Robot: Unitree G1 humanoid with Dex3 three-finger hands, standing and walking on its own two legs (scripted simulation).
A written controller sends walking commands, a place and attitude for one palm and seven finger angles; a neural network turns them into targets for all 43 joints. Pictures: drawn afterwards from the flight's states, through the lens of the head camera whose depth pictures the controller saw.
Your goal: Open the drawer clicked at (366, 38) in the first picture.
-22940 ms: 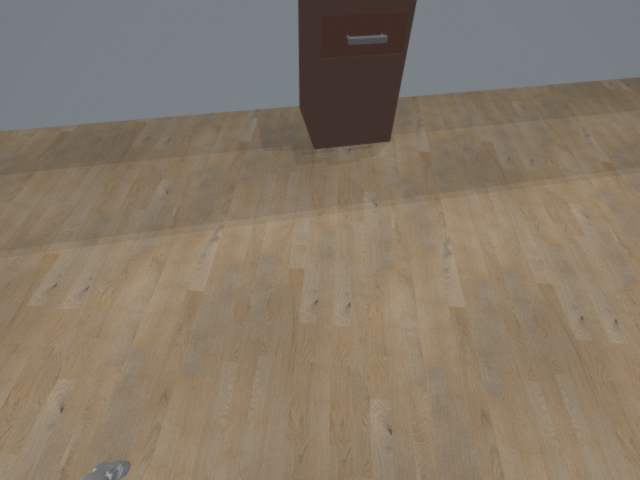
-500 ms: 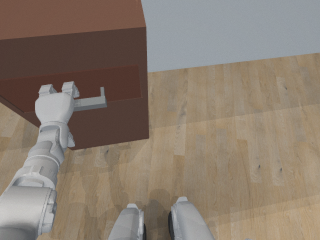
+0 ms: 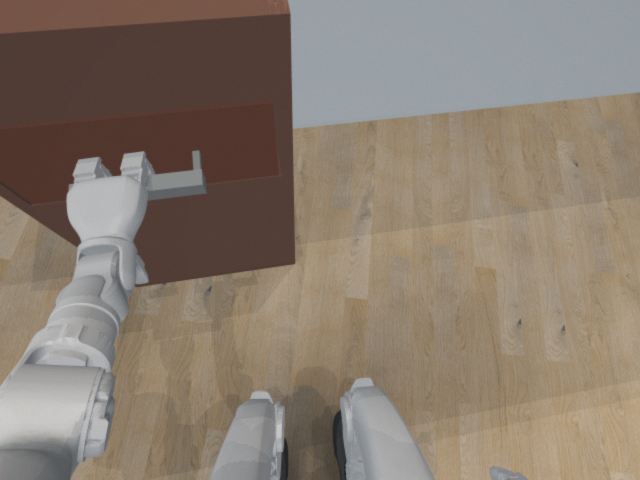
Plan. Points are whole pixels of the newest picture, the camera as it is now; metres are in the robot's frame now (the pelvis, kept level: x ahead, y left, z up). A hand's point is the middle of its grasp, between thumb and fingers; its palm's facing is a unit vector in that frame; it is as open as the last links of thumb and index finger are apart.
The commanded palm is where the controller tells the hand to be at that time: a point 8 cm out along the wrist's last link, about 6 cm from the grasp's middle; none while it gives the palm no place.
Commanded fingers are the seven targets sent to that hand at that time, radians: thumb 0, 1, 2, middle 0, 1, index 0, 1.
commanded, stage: lower the fingers behind the handle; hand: left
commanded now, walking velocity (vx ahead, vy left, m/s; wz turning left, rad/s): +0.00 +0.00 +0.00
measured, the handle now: (140, 176) +0.52 +0.24 -0.06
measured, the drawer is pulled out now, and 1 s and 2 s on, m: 0.00 0.00 0.02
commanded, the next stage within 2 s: close the thumb around the handle in 0.52 s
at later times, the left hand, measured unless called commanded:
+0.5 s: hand (129, 220) +0.46 +0.25 -0.08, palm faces -0.06 -0.01 -1.00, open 13.9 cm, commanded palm +0.44 +0.24 -0.02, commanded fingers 0.00 -0.50 0.30 -0.30 -1.20 -0.30 -1.20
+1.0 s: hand (129, 218) +0.46 +0.25 -0.08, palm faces -0.06 -0.02 -1.00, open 9.9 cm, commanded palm +0.45 +0.24 -0.02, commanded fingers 0.00 0.62 0.78 -0.38 -1.32 -0.38 -1.32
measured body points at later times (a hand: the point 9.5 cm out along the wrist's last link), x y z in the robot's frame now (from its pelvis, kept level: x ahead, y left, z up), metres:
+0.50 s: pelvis -0.01 +0.00 -0.01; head +0.17 +0.01 +0.40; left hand +0.45 +0.25 -0.02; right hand +0.04 -0.27 -0.15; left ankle +0.00 +0.09 -0.60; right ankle +0.04 -0.10 -0.60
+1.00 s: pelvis +0.00 +0.00 -0.01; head +0.17 +0.01 +0.40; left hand +0.46 +0.25 -0.02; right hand +0.05 -0.27 -0.15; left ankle +0.00 +0.09 -0.60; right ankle +0.04 -0.10 -0.60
